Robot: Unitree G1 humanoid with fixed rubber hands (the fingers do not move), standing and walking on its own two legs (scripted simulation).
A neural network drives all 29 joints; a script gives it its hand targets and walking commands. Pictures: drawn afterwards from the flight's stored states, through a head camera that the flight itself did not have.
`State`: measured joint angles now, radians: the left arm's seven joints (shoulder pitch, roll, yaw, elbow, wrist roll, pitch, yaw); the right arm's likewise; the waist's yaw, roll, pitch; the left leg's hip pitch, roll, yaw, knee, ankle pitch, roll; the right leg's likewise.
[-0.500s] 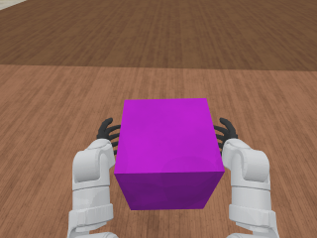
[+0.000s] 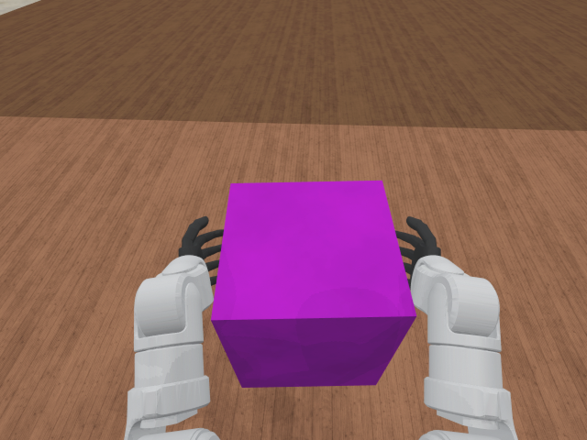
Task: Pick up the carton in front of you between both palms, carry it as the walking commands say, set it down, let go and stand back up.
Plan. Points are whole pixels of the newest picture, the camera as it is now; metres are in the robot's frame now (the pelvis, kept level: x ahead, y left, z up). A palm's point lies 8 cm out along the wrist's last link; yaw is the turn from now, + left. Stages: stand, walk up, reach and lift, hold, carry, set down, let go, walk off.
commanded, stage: carry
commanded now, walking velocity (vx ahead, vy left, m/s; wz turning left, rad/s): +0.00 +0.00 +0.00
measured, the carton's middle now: (307, 290) +0.33 +0.00 +0.05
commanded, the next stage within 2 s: none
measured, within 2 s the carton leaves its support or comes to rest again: neither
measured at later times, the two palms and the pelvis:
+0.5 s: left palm (191, 244) +0.34 +0.15 +0.15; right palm (423, 243) +0.34 -0.15 +0.15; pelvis +0.02 +0.00 +0.00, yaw +0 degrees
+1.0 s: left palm (236, 152) +0.57 +0.12 +0.14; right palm (401, 150) +0.58 -0.18 +0.14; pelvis +0.23 -0.04 -0.01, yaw +1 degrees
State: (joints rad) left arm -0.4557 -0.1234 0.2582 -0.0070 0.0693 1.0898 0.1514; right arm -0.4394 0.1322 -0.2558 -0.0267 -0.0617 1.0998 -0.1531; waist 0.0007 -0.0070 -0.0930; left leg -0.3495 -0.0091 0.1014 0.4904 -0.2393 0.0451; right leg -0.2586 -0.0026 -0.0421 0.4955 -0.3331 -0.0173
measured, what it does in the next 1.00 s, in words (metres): walks ahead: right foot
